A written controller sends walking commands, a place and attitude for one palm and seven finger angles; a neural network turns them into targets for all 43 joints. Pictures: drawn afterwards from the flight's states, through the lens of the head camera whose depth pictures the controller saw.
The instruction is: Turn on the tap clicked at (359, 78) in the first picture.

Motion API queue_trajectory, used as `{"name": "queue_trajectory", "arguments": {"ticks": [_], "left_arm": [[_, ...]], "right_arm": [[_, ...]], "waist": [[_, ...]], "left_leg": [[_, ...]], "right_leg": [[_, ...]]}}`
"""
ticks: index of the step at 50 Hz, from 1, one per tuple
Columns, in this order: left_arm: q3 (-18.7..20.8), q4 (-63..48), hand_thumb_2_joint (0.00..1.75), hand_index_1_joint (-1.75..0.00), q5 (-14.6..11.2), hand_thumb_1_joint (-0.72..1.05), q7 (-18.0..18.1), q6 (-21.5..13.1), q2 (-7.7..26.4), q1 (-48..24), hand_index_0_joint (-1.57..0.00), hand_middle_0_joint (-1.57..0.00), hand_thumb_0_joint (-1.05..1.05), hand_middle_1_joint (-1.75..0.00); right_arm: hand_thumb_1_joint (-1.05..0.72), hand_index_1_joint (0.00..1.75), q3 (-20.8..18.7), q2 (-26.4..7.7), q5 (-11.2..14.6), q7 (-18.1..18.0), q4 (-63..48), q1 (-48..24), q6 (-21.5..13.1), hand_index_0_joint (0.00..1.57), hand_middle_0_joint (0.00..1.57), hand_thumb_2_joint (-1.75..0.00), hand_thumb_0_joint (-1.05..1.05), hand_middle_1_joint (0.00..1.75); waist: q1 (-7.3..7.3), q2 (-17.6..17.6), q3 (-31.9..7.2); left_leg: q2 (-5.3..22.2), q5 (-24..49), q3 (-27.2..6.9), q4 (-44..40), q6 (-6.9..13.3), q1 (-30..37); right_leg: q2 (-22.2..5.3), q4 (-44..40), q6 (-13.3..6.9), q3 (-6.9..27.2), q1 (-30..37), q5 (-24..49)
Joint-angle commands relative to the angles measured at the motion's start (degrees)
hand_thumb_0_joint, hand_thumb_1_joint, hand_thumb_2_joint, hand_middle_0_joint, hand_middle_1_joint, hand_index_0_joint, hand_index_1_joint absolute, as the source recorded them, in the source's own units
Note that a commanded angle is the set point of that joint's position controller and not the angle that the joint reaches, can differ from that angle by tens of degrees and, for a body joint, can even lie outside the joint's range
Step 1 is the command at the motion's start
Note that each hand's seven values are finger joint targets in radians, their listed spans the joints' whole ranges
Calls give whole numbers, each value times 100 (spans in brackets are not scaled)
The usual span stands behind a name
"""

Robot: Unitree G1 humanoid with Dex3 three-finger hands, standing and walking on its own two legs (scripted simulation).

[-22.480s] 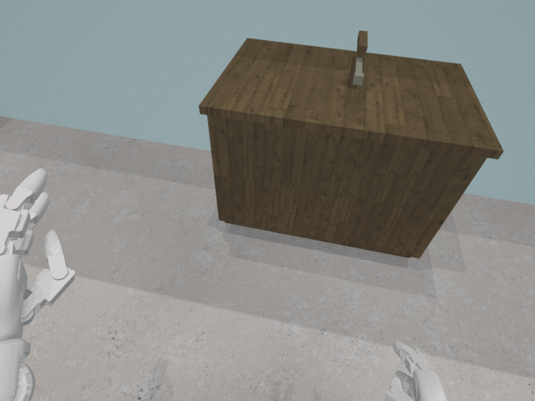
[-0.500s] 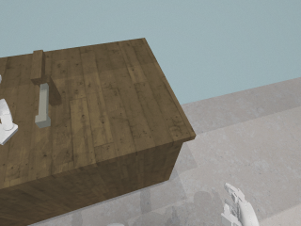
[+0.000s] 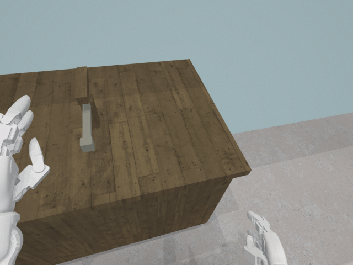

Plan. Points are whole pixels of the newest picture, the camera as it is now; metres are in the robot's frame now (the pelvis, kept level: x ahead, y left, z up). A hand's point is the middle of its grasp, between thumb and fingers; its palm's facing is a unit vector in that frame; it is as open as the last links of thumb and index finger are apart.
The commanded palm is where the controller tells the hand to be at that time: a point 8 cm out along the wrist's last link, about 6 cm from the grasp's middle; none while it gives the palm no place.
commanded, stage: come to a stop and stand still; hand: left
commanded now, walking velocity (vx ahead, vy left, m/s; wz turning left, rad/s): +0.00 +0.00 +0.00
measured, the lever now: (87, 144) +0.36 +0.26 +0.03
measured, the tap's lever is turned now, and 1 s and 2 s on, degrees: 0 0 0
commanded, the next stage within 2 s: look again from close up in 0.30 s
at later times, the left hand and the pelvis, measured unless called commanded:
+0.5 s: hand (45, 163) +0.23 +0.25 +0.16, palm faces +0.36 -0.85 -0.39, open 7.4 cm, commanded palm +0.17 +0.29 +0.17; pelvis +0.01 +0.00 +0.00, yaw +0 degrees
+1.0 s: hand (56, 165) +0.23 +0.23 +0.16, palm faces +0.36 -0.85 -0.38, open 7.4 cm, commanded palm +0.17 +0.27 +0.17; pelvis +0.01 -0.01 +0.00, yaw +0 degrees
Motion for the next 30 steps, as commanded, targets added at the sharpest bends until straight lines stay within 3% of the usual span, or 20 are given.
{"name": "queue_trajectory", "arguments": {"ticks": [1, 7, 11, 12, 16, 18, 21, 22, 30], "left_arm": [[819, -1441, 90, -30, -66, 90, 125, -392, 1192, -345, -20, -20, 0, -30], [634, -1322, 90, -30, -94, 90, 91, -349, 979, -186, -20, -20, 0, -30], [688, -1443, 90, -30, -83, 90, 128, -297, 1079, -128, -20, -20, 0, -30], [548, -1372, 90, -30, -90, 90, 113, -293, 931, -135, -20, -20, 0, -30], [770, -1682, 90, -30, -69, 90, 176, -312, 1197, -164, -20, -20, 0, -30], [727, -1606, 90, -30, -98, 90, 170, -302, 1121, -12, -20, -20, 0, -30], [780, -1558, 90, -30, -113, 90, 185, -290, 1152, 75, -20, -20, 0, -30], [659, -1435, 90, -30, -128, 90, 163, -293, 1012, 109, -20, -20, 0, -30], [670, -1378, 90, -30, -122, 90, 185, -270, 1060, 41, -20, -20, 0, -30]], "right_arm": [[-90, 30, -390, -848, 27, -55, -871, -404, -249, 20, 20, -90, 0, 30], [-90, 30, -416, -896, 20, -56, -875, -317, -172, 20, 20, -90, 0, 30], [-90, 30, -437, -900, 54, -68, -890, -390, -134, 20, 20, -90, 0, 30], [-90, 30, -434, -925, 34, -67, -871, -351, -107, 20, 20, -90, 0, 30], [-90, 30, -464, -928, 63, -89, -887, -428, -88, 20, 20, -90, 0, 30], [-90, 30, -469, -912, 59, -96, -928, -405, -66, 20, 20, -90, 0, 30], [-90, 30, -464, -923, 78, -112, -897, -442, -44, 20, 20, -90, 0, 30], [-90, 30, -453, -939, 52, -110, -880, -407, -22, 20, 20, -90, 0, 30], [-90, 30, -478, -942, 73, -144, -903, -421, -7, 20, 20, -90, 0, 30]], "waist": [[-65, 924, -822], [-91, 754, -920], [-82, 717, -1035], [-95, 666, -988], [-86, 823, -1067], [-80, 659, -1109], [-90, 726, -979], [-95, 688, -935], [-96, 506, -882]], "left_leg": [[680, 128, -737, -894, -234, 144], [683, 836, -704, -800, -345, 365], [668, 1299, -649, -645, -399, 593], [653, 1197, -641, -685, -385, 490], [624, 1292, -642, -612, -393, 545], [630, 1299, -638, -556, -362, 550], [594, 1105, -619, -602, -352, 467], [589, 948, -608, -656, -325, 390], [555, 533, -580, -636, -229, 379]], "right_leg": [[-141, -123, -116, 94, 434, 416], [-137, -143, -92, 12, 443, 636], [-187, -175, -99, 36, 436, 842], [-176, -168, -92, 5, 465, 796], [-209, -158, -118, 37, 523, 918], [-256, -187, -126, 65, 584, 1001], [-252, -231, -130, 91, 526, 953], [-235, -241, -119, 70, 520, 859], [-291, -376, -135, 220, 462, 848]]}}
